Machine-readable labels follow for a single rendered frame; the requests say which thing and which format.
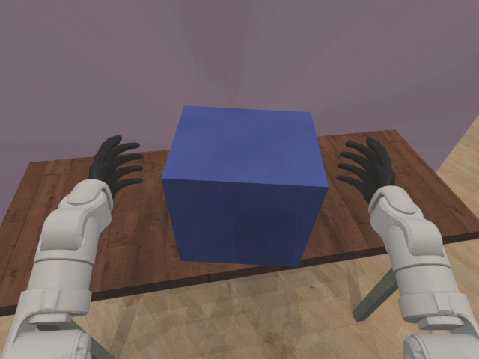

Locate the right robot upper arm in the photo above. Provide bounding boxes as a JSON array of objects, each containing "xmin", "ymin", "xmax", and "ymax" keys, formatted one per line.
[{"xmin": 403, "ymin": 334, "xmax": 479, "ymax": 359}]

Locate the carton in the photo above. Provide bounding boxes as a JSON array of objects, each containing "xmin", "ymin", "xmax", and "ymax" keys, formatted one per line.
[{"xmin": 161, "ymin": 105, "xmax": 329, "ymax": 267}]

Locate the robot left hand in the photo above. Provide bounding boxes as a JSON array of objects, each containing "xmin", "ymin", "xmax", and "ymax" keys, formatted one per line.
[{"xmin": 88, "ymin": 135, "xmax": 143, "ymax": 200}]

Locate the robot right forearm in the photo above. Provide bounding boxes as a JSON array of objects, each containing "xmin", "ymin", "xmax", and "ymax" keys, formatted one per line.
[{"xmin": 368, "ymin": 185, "xmax": 479, "ymax": 340}]

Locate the robot left forearm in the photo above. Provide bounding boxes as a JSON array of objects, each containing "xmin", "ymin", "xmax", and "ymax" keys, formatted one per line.
[{"xmin": 0, "ymin": 179, "xmax": 113, "ymax": 359}]

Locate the robot right hand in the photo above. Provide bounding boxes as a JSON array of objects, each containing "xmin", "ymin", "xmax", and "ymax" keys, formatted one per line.
[{"xmin": 336, "ymin": 137, "xmax": 395, "ymax": 204}]

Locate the table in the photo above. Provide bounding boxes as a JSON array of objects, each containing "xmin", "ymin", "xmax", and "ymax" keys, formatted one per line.
[{"xmin": 0, "ymin": 129, "xmax": 479, "ymax": 359}]

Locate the left robot upper arm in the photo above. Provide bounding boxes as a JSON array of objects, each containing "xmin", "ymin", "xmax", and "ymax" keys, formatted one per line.
[{"xmin": 7, "ymin": 329, "xmax": 92, "ymax": 359}]

